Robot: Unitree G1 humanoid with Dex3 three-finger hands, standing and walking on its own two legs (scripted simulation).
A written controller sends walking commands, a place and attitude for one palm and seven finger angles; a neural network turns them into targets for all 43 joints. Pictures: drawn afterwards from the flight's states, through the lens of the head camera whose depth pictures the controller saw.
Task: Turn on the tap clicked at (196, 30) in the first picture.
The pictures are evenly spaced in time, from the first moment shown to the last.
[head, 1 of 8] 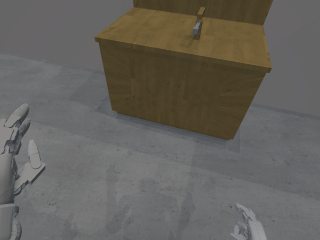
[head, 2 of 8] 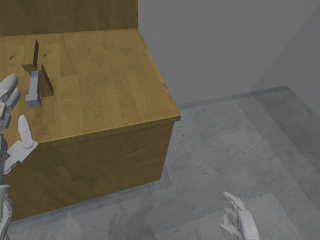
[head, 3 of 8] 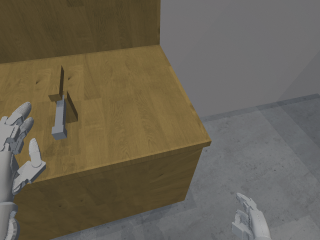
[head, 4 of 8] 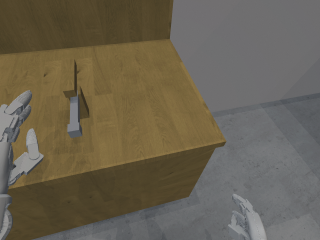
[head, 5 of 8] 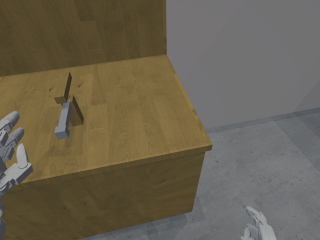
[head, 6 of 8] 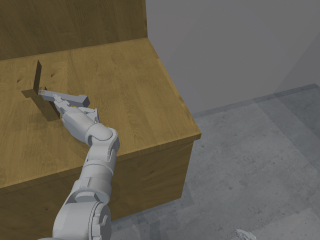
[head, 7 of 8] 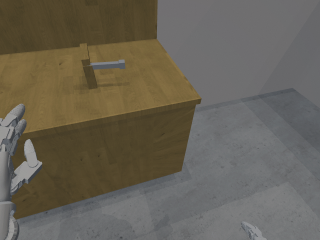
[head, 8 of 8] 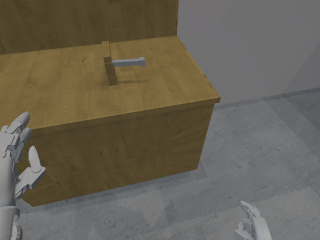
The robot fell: no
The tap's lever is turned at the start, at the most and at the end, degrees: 0 83 83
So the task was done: yes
